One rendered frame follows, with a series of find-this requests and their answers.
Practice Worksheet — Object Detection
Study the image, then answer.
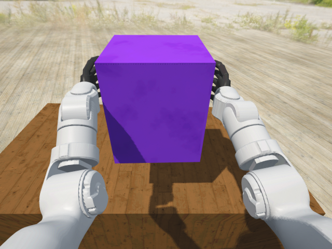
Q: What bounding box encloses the left robot hand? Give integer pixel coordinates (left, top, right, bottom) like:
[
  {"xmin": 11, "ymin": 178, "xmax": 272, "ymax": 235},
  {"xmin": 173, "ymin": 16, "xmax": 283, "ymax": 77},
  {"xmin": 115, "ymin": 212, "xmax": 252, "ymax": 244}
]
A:
[{"xmin": 80, "ymin": 56, "xmax": 101, "ymax": 97}]

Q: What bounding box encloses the carton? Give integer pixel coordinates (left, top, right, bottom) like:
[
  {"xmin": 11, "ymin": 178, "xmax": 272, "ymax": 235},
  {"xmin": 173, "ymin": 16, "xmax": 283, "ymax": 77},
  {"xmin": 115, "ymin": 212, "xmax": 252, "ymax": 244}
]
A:
[{"xmin": 94, "ymin": 35, "xmax": 216, "ymax": 163}]

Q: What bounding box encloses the robot right upper arm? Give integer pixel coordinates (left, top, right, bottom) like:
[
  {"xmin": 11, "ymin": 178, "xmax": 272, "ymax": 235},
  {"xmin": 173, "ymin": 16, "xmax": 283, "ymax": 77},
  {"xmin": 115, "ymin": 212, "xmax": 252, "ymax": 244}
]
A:
[{"xmin": 241, "ymin": 164, "xmax": 332, "ymax": 249}]

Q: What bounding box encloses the robot left upper arm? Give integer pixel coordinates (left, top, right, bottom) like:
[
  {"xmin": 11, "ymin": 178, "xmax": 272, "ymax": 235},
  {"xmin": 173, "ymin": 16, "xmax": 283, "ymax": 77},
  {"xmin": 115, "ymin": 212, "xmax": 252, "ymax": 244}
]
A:
[{"xmin": 0, "ymin": 169, "xmax": 108, "ymax": 249}]

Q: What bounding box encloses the left robot forearm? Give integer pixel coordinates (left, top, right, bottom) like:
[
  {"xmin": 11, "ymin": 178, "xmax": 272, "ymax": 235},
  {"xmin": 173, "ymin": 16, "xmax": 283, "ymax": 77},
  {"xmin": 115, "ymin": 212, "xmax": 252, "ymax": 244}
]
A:
[{"xmin": 39, "ymin": 81, "xmax": 100, "ymax": 214}]

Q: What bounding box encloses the pedestal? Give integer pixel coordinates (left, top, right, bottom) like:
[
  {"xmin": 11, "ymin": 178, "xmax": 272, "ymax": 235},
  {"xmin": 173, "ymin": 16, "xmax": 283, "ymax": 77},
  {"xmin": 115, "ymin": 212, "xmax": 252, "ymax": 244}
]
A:
[{"xmin": 0, "ymin": 103, "xmax": 326, "ymax": 249}]

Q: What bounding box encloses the right robot hand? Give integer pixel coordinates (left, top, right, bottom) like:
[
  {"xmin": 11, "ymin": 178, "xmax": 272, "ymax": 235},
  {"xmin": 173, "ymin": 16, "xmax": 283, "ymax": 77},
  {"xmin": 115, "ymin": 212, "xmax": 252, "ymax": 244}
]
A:
[{"xmin": 210, "ymin": 60, "xmax": 231, "ymax": 100}]

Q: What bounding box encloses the right robot forearm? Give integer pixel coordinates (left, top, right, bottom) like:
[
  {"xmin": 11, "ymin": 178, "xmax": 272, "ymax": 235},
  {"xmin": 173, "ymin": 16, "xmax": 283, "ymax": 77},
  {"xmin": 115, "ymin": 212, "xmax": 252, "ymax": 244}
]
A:
[{"xmin": 212, "ymin": 86, "xmax": 310, "ymax": 204}]

